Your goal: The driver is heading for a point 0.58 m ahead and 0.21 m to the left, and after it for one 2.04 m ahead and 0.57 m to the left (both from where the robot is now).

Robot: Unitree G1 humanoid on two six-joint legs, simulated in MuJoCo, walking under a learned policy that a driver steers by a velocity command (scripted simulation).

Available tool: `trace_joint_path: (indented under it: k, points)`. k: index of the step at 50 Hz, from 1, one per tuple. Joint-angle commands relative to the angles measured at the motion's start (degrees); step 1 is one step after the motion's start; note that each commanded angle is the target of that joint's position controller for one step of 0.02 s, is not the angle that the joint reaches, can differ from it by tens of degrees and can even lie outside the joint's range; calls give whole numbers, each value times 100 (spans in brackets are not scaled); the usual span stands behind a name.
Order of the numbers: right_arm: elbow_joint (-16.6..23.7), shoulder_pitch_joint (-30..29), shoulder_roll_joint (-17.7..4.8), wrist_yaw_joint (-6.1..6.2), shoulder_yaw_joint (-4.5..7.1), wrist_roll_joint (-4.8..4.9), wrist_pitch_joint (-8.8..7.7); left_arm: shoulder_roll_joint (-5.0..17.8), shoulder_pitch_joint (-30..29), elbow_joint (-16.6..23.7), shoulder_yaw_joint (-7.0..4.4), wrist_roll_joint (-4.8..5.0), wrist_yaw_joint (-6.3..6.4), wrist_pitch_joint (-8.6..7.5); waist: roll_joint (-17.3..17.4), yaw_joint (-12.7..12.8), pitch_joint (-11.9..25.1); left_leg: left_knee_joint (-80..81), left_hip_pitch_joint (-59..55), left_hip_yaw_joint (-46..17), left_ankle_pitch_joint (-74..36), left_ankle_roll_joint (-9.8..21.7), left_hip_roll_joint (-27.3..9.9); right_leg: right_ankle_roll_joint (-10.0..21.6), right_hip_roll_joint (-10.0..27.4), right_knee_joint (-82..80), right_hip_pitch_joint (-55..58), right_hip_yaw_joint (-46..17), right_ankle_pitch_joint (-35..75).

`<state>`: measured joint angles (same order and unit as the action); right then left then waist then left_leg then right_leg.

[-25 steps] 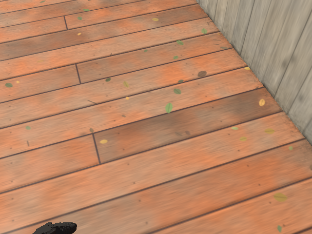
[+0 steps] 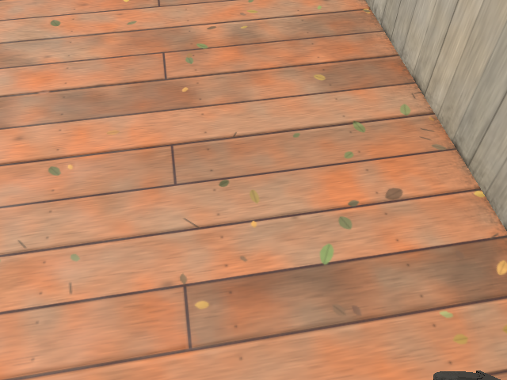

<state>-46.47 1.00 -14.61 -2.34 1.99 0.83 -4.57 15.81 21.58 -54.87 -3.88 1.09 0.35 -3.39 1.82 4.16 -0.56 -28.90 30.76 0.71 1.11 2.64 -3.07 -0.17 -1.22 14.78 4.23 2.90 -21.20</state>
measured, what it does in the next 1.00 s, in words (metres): walks ahead, turning left: left foot, then right foot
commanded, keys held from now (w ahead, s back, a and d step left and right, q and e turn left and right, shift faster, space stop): w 0.26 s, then w+q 0.60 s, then q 0.14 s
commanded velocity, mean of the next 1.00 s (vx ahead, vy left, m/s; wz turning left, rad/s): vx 0.48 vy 0.00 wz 0.31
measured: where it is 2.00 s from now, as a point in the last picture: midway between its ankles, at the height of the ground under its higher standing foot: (252, 301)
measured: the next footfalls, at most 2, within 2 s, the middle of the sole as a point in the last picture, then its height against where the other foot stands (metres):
left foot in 0.02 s outside the picture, level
right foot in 0.56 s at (324, 374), level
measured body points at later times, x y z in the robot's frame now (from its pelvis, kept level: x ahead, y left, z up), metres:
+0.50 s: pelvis +0.27 +0.01 +0.01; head +0.30 +0.02 +0.46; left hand +0.49 +0.25 -0.08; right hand +0.26 -0.26 -0.12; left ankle +0.15 +0.12 -0.73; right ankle +0.46 -0.12 -0.70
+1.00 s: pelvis +0.53 +0.04 +0.00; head +0.56 +0.06 +0.45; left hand +0.45 +0.32 -0.13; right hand +0.81 -0.13 -0.09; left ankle +0.64 +0.21 -0.70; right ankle +0.46 -0.12 -0.73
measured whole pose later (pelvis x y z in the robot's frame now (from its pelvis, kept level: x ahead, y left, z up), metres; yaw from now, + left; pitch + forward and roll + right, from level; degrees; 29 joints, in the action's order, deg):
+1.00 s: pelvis +0.53 +0.04 +0.00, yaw +21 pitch +1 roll -3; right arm -41.7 4.5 -15.8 -2.5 4.4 0.6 -0.8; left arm 16.1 15.2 -53.8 -4.8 0.8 1.4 -3.6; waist 1.7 4.2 -2.6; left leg -37.3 34.9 1.5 3.1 2.4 -5.0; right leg -2.4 2.0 17.1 2.2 14.7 -19.3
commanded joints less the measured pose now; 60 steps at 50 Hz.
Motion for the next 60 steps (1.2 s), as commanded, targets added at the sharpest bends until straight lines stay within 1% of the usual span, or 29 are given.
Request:
trace_joint_path:
  k: [1, 2, 3, 4, 5, 7, 9, 12, 15, 22, 25, 27, 28, 29, 30, 31, 32, 34, 39, 45, 49, 51, 52, 53, 54, 55, 56, 58, 60]
  points:
    - [-130, 1424, -1123, 46, 428, -27, -86, 847, -205, 264, -147, -23, 62, 42, -526, -1042, 836, 20, -2255, 110, 143, 401, 132, 626, 1139, 1923, -599, -263, 4366]
    - [-270, 2222, -1664, 92, 560, -136, -66, 385, 268, 408, 9, -118, 39, -17, 458, -1030, 1759, -69, -4472, -1822, 388, 1073, -1245, 290, 526, 4071, -2498, 22, 2557]
    - [-356, 2441, -1609, 59, 531, -55, -34, 41, 552, 327, 126, -110, -3, -151, 1467, -953, 2278, 880, -5393, -4015, 1464, 1602, -1927, 121, -252, 5385, -3979, -531, -1204]
    - [-323, 2234, -1177, 62, 395, 3, -45, 653, 22, 392, -29, 51, -47, -253, 950, -1070, 1704, 1124, -5018, -3777, 2176, 1353, -1754, 231, 95, 5974, -4638, -992, -1185]
    - [-221, 1755, -1017, 79, 343, -6, -54, 796, -449, 546, -62, 142, -57, -312, 668, -965, 965, 1258, -4203, -3026, 1995, 1146, -1600, 322, 399, 5917, -4882, -804, -627]
    - [-106, 1113, -712, 69, 255, -131, -80, 719, -707, 564, -101, 27, 7, -277, 251, -618, 297, 1615, -2750, -2038, 1083, 1002, -1212, 313, 844, 5311, -4369, -688, 255]
    - [-134, 1006, -600, 55, 226, -155, -122, 488, -483, 490, -89, -4, 17, -143, 385, -381, 259, 1925, -2212, -1591, 668, 1008, -1029, 261, 983, 4985, -3861, -710, 548]
    - [-269, 1211, -808, 118, 278, -114, -166, 397, -814, 608, -80, -65, 42, -47, 200, -366, 28, 2187, -2088, -1152, 63, 1104, -1004, 83, 1044, 4301, -4192, -650, 1103]
    - [-398, 1529, -866, 206, 287, -68, -118, 337, -1408, 805, -70, -125, 24, -89, 91, -510, -101, 2225, -2217, -859, -310, 1007, -841, -47, 964, 3250, -4374, -586, 2032]
    - [-656, 2240, -948, 307, 326, 48, 39, 262, -2680, 1186, 23, -28, -158, -255, 166, -879, -348, 1816, -2692, -941, -86, 880, -849, -111, 491, 1472, -3932, -488, 2613]
    - [-651, 2182, -1044, 359, 395, 59, 118, 525, -2490, 1191, -46, -13, -207, -341, 352, -634, -229, 1353, -2974, -1262, -333, 740, -1048, 28, 408, 1166, -3391, -569, 2107]
    - [-569, 2027, -943, 355, 368, 36, 154, 870, -1381, 886, -223, -42, -154, -384, 341, -69, 420, 208, -2726, -1090, -1229, 517, -682, 292, 301, 1017, -1756, -413, 1879]
    - [-383, 1946, -648, 343, 258, -46, 155, 1231, -370, 729, -329, -152, -101, -398, -73, 332, 1325, -1390, -1794, -813, -378, 311, -271, 639, 1129, 1325, -60, -1178, 1829]
    - [-257, 2739, 41, 316, 72, -13, 50, 1711, 103, 591, -451, -138, -89, -317, -1683, 38, 2212, -3463, 457, -244, 2545, -109, 616, 1488, 2580, 1021, 2107, -3529, 1084]
    - [-294, 2588, -427, 312, 167, 116, -12, 1175, 129, 612, -312, -102, -95, -290, -1679, 174, 2280, -4336, 1126, -827, 3307, -98, 395, 1534, 2609, 405, 1967, -4405, -40]
    - [-155, 2026, -885, 320, 299, 206, -23, 798, -284, 689, -200, -93, -73, -295, -1205, 200, 1344, -4541, 1457, -829, 2877, -37, 115, 1232, 2364, 247, 1190, -3519, -255]
    - [-86, 1725, -876, 345, 319, 195, 1, 637, -685, 734, -142, -121, -60, -286, -853, 66, 823, -4446, 1333, -668, 2398, -32, -144, 1064, 2148, 109, 381, -2797, 160]
    - [-42, 1695, -694, 338, 370, 102, 101, 382, -1157, 708, -68, -193, -67, -303, -905, -277, 283, -3987, 809, -698, 1844, -43, -463, 966, 1821, -263, -788, -1857, 891]
    - [243, 1425, -384, 291, 352, 65, 348, 628, -1223, 555, -181, -184, -17, -367, -615, -458, -77, -3195, 865, -639, 1101, -174, -613, 1111, 1809, -800, -1293, -701, 1774]
    - [610, 394, -294, 61, 265, 0, 282, 879, -1093, 501, -248, -146, 90, -236, -413, -177, -377, -1311, 513, -45, -276, -166, -382, 871, 1551, -651, -1101, 580, 2855]
    - [870, 320, -527, -64, 358, -42, 340, 1164, -991, 472, -331, 32, 151, -36, -659, -293, -138, -797, 37, 291, 290, 30, -29, 641, 1722, 283, -452, 816, 4563]
    - [710, 1177, -855, -74, 537, -44, 356, 1242, -1175, 545, -367, 147, 172, 51, -663, -804, 321, -364, -1001, 513, 394, 292, 384, 428, 1599, 1583, -396, 916, 5392]
    - [519, 1873, -1179, 15, 703, -46, 363, 1088, -1089, 546, -317, 116, 150, 58, -375, -1131, 702, 54, -2105, 436, -332, 491, 574, 151, 1310, 2774, -840, 1020, 4757]
    - [515, 2085, -1759, 177, 811, -70, 398, 569, -730, 656, -151, -226, 98, 32, 975, -909, 1134, -133, -3584, -1148, -2915, 880, -631, -225, 841, 4651, -2397, 1047, 1022]
    - [885, 1636, -1911, 206, 695, -174, 387, 274, -156, 668, -18, -401, 15, -49, 1527, -362, 2028, -311, -4567, -3256, -5305, 2001, -1799, -507, 36, 6351, -3574, 58, -2239]
    - [1011, 1645, -1666, 80, 625, -193, 368, 778, -262, 689, -96, -76, -31, -81, 754, -716, 2830, 350, -4616, -3553, -3676, 2354, -2053, -472, 113, 6822, -3866, -743, -1987]
    - [988, 1396, -1353, 58, 556, -142, 325, 894, -856, 786, -130, 116, -16, -72, 293, -737, 2038, 574, -3966, -2930, -2316, 1998, -1706, -343, 350, 6663, -4251, -641, -1444]
    - [949, 812, -859, 126, 393, -50, 306, 840, -1088, 671, -147, -26, 153, 111, -33, -469, 957, 829, -2363, -1963, -1228, 1380, -1139, -278, 787, 5762, -4014, -626, -713]
    - [948, 638, -905, 162, 387, -200, 293, 824, -930, 634, -175, -111, 210, 254, 204, -259, 802, 1072, -1464, -1608, -1312, 1302, -941, -268, 729, 5404, -3288, -568, -325]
